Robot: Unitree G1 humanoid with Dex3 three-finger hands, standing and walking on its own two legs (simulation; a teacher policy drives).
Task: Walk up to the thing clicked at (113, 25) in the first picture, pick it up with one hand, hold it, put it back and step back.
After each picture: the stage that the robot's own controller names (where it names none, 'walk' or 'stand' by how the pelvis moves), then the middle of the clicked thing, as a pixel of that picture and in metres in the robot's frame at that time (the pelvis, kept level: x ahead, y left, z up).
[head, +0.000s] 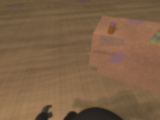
stand; (111, 28) +0.94 -0.18 +0.07
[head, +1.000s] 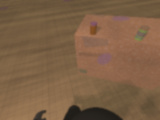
walk; (93, 28) +0.83 +0.06 +0.10
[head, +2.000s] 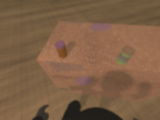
stand; (61, 49) +0.44 +0.26 +0.09
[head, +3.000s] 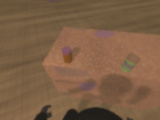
stand; (67, 55) +0.43 +0.20 +0.08
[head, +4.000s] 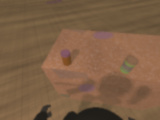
stand; (66, 58) +0.42 +0.21 +0.07
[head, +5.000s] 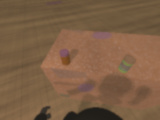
stand; (65, 57) +0.43 +0.22 +0.07
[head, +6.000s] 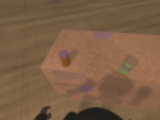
stand; (65, 58) +0.41 +0.21 +0.07
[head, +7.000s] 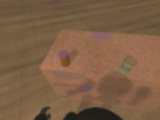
rise first; (64, 59) +0.41 +0.22 +0.07
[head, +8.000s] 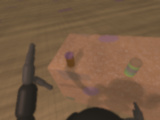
rise first; (70, 59) +0.42 +0.21 +0.08
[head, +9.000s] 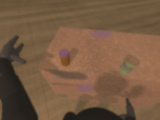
go down; (65, 58) +0.41 +0.20 +0.08
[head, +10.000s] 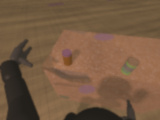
go down; (67, 57) +0.43 +0.20 +0.08
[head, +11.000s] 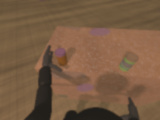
close in; (61, 57) +0.40 +0.21 +0.10
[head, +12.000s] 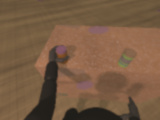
lift; (62, 55) +0.42 +0.21 +0.11
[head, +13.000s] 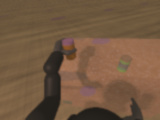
lift; (69, 49) +0.36 +0.15 +0.25
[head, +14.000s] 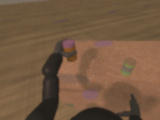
hold; (70, 51) +0.34 +0.14 +0.26
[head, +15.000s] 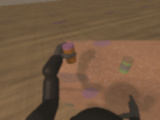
hold; (69, 53) +0.34 +0.15 +0.25
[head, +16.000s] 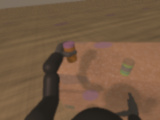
hold; (70, 52) +0.35 +0.15 +0.26
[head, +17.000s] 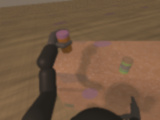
crouch; (64, 42) +0.35 +0.17 +0.32
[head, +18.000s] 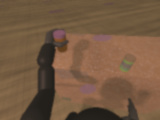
lower; (61, 41) +0.40 +0.21 +0.26
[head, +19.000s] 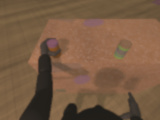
lower; (54, 49) +0.45 +0.23 +0.12
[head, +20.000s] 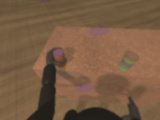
lower; (60, 58) +0.39 +0.22 +0.11
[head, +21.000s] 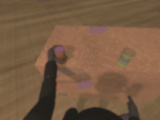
lower; (61, 55) +0.41 +0.21 +0.11
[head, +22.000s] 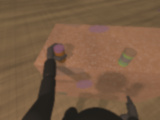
lower; (60, 54) +0.42 +0.22 +0.11
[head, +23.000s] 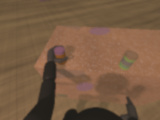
open; (60, 56) +0.41 +0.22 +0.11
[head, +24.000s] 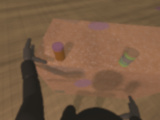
rise; (59, 52) +0.42 +0.21 +0.11
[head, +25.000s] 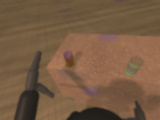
sink last; (69, 59) +0.41 +0.22 +0.09
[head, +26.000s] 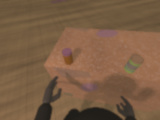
stand; (68, 56) +0.42 +0.21 +0.08
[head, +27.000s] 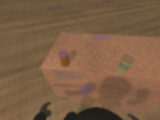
stand; (64, 58) +0.42 +0.22 +0.08
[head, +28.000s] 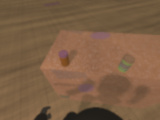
stand; (64, 58) +0.41 +0.22 +0.07
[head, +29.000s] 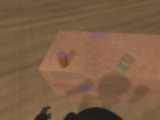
stand; (63, 59) +0.41 +0.23 +0.07
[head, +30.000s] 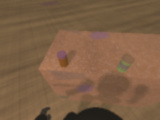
stand; (63, 59) +0.41 +0.23 +0.07
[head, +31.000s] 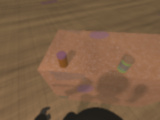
stand; (62, 59) +0.40 +0.23 +0.07
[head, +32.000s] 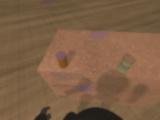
walk; (62, 60) +0.39 +0.23 +0.07
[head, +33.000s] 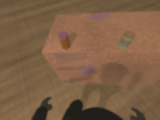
walk; (64, 40) +0.52 +0.23 +0.09
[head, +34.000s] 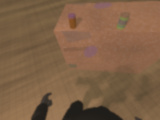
walk; (72, 21) +0.79 +0.23 +0.09
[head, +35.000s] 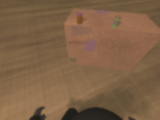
stand; (79, 18) +1.05 +0.22 +0.09
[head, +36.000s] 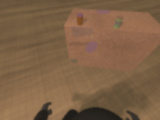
stand; (79, 19) +1.01 +0.20 +0.08
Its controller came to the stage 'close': yes
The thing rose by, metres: 0.23
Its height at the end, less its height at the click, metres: +0.00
